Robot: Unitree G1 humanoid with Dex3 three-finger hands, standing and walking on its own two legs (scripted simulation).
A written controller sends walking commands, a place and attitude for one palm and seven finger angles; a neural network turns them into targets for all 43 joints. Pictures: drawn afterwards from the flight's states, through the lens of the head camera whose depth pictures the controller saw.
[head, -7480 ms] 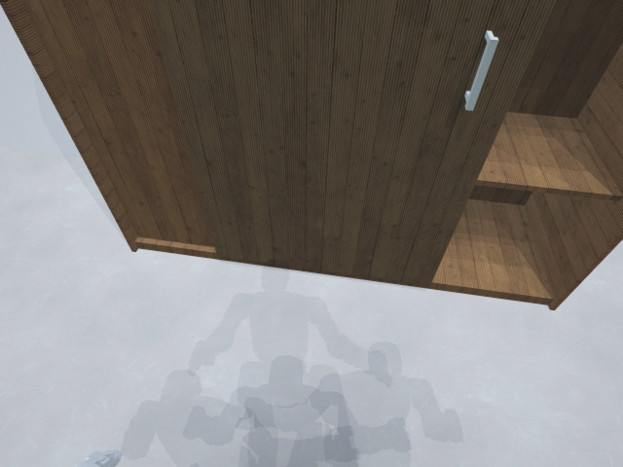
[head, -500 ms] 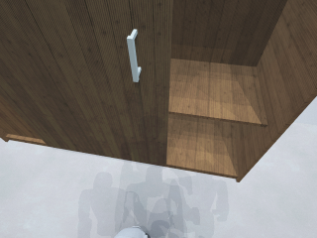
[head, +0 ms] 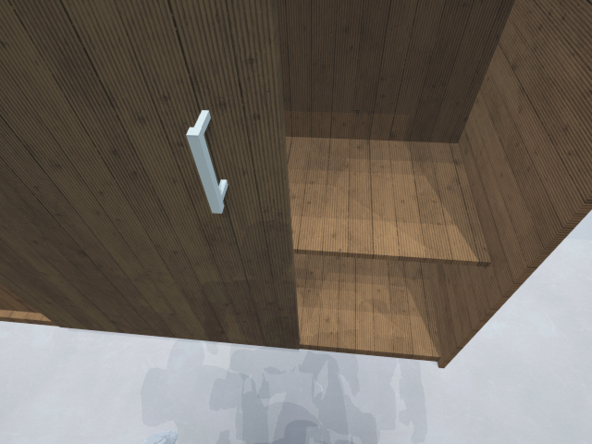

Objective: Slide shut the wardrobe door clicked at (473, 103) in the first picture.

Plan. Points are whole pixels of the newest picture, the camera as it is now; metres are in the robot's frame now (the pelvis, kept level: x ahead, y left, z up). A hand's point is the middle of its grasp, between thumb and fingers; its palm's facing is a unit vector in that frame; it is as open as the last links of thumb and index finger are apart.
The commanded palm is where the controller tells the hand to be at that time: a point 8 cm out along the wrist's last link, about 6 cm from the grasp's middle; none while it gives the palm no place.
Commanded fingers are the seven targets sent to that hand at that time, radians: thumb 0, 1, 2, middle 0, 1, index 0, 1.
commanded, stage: come to a stop and stand still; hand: left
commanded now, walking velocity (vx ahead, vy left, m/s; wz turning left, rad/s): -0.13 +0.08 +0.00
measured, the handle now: (211, 165) +0.46 +0.15 +0.12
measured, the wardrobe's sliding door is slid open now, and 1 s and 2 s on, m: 0.46 0.46 0.46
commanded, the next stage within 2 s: look again from close up in 1.20 s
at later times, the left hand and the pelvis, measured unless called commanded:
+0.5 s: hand out of the picture -0.03 +0.25 -0.16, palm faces +0.00 -0.96 -0.27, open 7.4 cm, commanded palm none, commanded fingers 0.00 0.90 0.90 -0.20 -0.30 -0.20 -0.30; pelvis -0.03 +0.05 +0.00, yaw -2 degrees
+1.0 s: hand out of the picture -0.01 +0.21 -0.16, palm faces -0.01 -0.98 -0.22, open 7.3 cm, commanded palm none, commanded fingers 0.00 0.90 0.90 -0.20 -0.30 -0.20 -0.30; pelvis -0.01 +0.04 +0.01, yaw -1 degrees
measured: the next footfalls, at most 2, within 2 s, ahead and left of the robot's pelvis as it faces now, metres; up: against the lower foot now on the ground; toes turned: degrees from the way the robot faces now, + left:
left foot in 0.20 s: +0.01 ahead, +0.15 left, +0.00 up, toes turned +2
right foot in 0.40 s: +0.05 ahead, -0.05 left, +0.00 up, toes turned -4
